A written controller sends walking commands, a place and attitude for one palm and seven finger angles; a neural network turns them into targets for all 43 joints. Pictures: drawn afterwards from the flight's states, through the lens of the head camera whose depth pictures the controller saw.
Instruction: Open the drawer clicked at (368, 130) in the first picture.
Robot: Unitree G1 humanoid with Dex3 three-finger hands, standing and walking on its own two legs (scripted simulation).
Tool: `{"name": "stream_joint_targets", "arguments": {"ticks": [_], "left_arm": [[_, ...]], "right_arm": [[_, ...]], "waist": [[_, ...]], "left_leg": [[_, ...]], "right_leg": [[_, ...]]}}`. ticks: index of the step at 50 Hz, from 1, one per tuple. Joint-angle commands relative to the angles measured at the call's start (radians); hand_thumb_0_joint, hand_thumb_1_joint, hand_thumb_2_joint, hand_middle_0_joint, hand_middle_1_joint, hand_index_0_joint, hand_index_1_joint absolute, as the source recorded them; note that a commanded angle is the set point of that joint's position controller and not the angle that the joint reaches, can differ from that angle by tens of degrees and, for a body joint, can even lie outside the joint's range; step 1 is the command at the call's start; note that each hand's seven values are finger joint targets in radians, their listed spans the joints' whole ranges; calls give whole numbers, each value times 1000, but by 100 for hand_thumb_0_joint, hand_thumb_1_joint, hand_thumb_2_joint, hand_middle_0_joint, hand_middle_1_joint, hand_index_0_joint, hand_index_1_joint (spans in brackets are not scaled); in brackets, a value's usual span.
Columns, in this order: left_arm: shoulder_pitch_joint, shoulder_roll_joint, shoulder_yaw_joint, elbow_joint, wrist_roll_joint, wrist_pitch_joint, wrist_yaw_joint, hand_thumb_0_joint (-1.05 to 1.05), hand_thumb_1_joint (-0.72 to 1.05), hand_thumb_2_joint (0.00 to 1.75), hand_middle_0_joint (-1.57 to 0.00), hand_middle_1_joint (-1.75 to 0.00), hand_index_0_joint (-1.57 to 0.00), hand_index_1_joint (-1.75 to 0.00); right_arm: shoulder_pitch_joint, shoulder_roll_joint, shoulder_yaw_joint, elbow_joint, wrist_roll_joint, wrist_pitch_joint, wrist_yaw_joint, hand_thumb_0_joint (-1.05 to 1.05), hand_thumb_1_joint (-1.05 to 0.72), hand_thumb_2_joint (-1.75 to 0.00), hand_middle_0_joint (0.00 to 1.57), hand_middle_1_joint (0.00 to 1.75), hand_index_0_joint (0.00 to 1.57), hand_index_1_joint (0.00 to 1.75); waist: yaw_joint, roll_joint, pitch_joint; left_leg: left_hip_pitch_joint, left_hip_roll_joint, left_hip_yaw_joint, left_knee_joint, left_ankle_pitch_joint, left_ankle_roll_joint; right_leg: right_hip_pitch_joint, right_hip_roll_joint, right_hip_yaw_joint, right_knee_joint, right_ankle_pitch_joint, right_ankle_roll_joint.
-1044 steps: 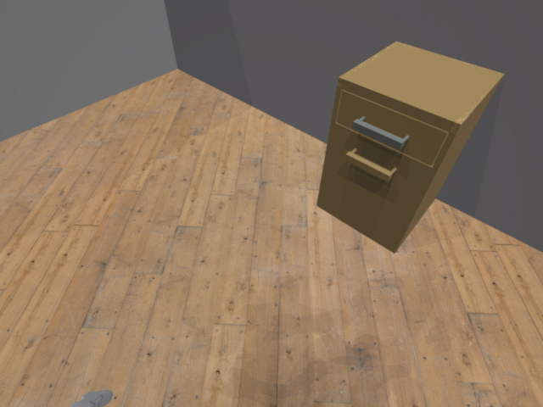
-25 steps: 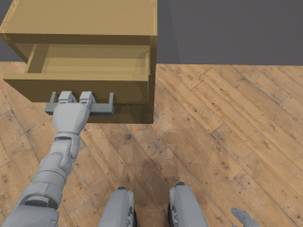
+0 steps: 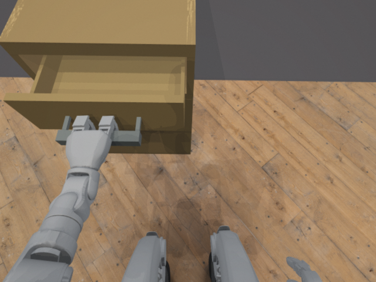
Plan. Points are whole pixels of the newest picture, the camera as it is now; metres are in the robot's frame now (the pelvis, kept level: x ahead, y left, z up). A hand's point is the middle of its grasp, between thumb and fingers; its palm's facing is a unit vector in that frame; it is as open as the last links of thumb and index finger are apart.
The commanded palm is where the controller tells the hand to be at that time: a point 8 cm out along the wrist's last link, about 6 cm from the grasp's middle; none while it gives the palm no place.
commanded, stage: pull the drawer open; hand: left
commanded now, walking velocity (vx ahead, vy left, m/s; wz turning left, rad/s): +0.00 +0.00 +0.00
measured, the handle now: (101, 129) +0.45 +0.21 -0.05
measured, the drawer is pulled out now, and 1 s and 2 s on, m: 0.13 0.14 0.18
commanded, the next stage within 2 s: none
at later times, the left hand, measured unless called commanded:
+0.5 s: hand (98, 157) +0.39 +0.21 -0.07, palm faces -0.04 -0.03 -1.00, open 6.1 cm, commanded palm +0.35 +0.21 -0.03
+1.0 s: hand (98, 160) +0.38 +0.21 -0.07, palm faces -0.04 -0.04 -1.00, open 6.1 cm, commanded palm +0.34 +0.21 -0.03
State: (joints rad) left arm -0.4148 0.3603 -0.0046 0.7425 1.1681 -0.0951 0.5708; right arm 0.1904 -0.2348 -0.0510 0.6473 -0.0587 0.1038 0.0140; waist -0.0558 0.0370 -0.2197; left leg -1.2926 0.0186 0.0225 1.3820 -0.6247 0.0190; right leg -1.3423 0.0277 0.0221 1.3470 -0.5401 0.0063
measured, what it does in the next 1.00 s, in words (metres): stands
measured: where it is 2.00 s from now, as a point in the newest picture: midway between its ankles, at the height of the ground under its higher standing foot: outside the picture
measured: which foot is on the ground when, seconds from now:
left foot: down 0.00-1.00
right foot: down 0.00-1.00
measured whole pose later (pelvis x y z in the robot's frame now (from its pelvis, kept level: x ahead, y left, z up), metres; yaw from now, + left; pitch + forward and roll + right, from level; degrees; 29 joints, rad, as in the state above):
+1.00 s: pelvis +0.00 +0.00 +0.00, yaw +0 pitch +30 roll -1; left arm -0.33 0.34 -0.01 0.67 1.17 -0.08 0.58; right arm 0.18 -0.23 -0.05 0.63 -0.06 0.10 0.02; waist -0.05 0.04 -0.22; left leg -1.27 0.02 0.02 1.37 -0.63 0.02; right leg -1.32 0.03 0.02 1.34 -0.54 0.00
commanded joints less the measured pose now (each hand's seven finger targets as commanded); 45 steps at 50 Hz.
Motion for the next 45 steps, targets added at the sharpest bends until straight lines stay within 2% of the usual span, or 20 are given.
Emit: {"name": "stream_joint_targets", "arguments": {"ticks": [1,3,5,6,12,14,15,21,22,23,24,25,27,28,32,35,37,38,44,45], "left_arm": [[-60,199,91,-91,-22,6,19,0,90,90,-40,-135,-40,-135],[-40,195,89,-112,-16,5,22,0,90,90,-40,-135,-40,-135],[-21,166,70,-117,-14,10,27,0,90,90,-40,-135,-40,-135],[-28,169,77,-115,-20,14,27,0,90,90,-40,-135,-40,-135],[-39,161,64,-130,-13,15,34,0,90,90,-40,-135,-40,-135],[-52,132,36,-138,-13,17,35,0,90,90,-40,-135,-40,-135],[-45,137,44,-119,-10,20,37,0,90,90,-40,-135,-40,-135],[-22,160,63,-143,-13,23,35,0,90,90,-40,-135,-40,-135],[-29,124,31,-138,-12,24,35,0,90,90,-40,-135,-40,-135],[-20,134,42,-125,-15,27,33,0,90,90,-40,-135,-40,-135],[-40,120,23,-136,-16,25,32,0,90,90,-40,-135,-40,-135],[-34,138,38,-124,-12,25,34,0,90,90,-40,-135,-40,-135],[-37,117,20,-133,-10,24,34,0,90,90,-40,-135,-40,-135],[-19,123,31,-129,-15,25,33,0,90,90,-40,-135,-40,-135],[-5,121,30,-141,-16,23,31,0,90,90,-40,-135,-40,-135],[3,140,45,-131,-18,20,30,0,90,90,-40,-135,-40,-135],[1,142,46,-145,-17,16,28,0,90,90,-40,-135,-40,-135],[23,159,66,-135,-19,16,29,0,90,90,-40,-135,-40,-135],[40,135,49,-172,-16,16,33,0,90,90,-40,-135,-40,-135],[59,151,63,-153,-15,20,33,0,90,90,-40,-135,-40,-135]], "right_arm": [[95,-146,-57,-70,2,-22,-13,0,-90,-90,20,30,20,30],[90,-145,-58,-78,3,-20,-12,0,-90,-90,20,30,20,30],[85,-143,-60,-81,2,-19,-9,0,-90,-90,20,30,20,30],[90,-145,-60,-78,2,-19,-8,0,-90,-90,20,30,20,30],[87,-147,-58,-81,1,-19,-8,0,-90,-90,20,30,20,30],[85,-146,-59,-81,1,-20,-6,0,-90,-90,20,30,20,30],[87,-146,-63,-77,2,-20,-6,0,-90,-90,20,30,20,30],[81,-147,-61,-80,0,-18,-9,0,-90,-90,20,30,20,30],[81,-143,-60,-80,1,-16,-7,0,-90,-90,20,30,20,30],[82,-143,-62,-78,4,-16,-7,0,-90,-90,20,30,20,30],[76,-143,-58,-80,2,-18,-7,0,-90,-90,20,30,20,30],[77,-144,-60,-77,3,-18,-8,0,-90,-90,20,30,20,30],[76,-143,-58,-82,1,-17,-7,0,-90,-90,20,30,20,30],[77,-141,-62,-79,3,-17,-7,0,-90,-90,20,30,20,30],[76,-141,-58,-84,0,-18,-7,0,-90,-90,20,30,20,30],[72,-140,-59,-83,2,-21,-11,0,-90,-90,20,30,20,30],[72,-140,-56,-85,0,-21,-10,0,-90,-90,20,30,20,30],[72,-140,-59,-82,2,-22,-11,0,-90,-90,20,30,20,30],[65,-138,-57,-92,-1,-22,-8,0,-90,-90,20,30,20,30],[67,-139,-57,-91,1,-22,-9,0,-90,-90,20,30,20,30]], "waist": [[32,-32,-445],[43,-9,-470],[40,-4,-464],[32,-25,-454],[29,-21,-467],[23,-16,-458],[23,-37,-449],[39,-17,-476],[26,-12,-475],[32,-22,-445],[22,-25,-449],[28,-23,-439],[23,-13,-452],[31,-28,-443],[28,-33,-460],[31,-46,-437],[31,-34,-451],[39,-44,-438],[36,-27,-454],[42,-36,-428]], "left_leg": [[256,-31,-5,-150,429,19],[279,-32,-5,-152,442,16],[296,-30,-6,-155,444,15],[294,-26,-11,-158,452,16],[301,-27,-13,-157,453,15],[308,-25,-16,-161,451,14],[305,-26,-17,-159,443,15],[322,-26,-16,-164,465,13],[326,-27,-12,-164,462,14],[314,-27,-14,-168,448,13],[306,-27,-11,-166,436,15],[308,-27,-16,-168,431,13],[323,-26,-15,-170,447,14],[318,-27,-14,-168,448,15],[312,-28,-8,-166,450,15],[288,-32,-7,-162,423,17],[289,-32,-4,-162,429,17],[288,-32,-5,-161,427,17],[296,-32,-1,-156,449,16],[289,-32,-5,-161,441,14]], "right_leg": [[374,16,-28,-140,407,-54],[371,17,-32,-130,407,-57],[352,18,-36,-135,394,-58],[356,18,-38,-138,404,-57],[343,17,-41,-132,396,-54],[331,17,-45,-136,385,-55],[331,17,-47,-137,380,-56],[355,16,-41,-138,407,-60],[344,15,-42,-143,400,-56],[346,16,-45,-146,389,-60],[342,15,-42,-149,380,-55],[335,16,-45,-145,370,-60],[330,15,-47,-146,376,-58],[346,17,-46,-149,390,-60],[360,15,-41,-148,401,-55],[371,17,-32,-153,397,-56],[373,15,-33,-150,399,-54],[377,17,-32,-152,404,-57],[376,16,-31,-147,426,-55],[377,18,-33,-147,418,-59]]}}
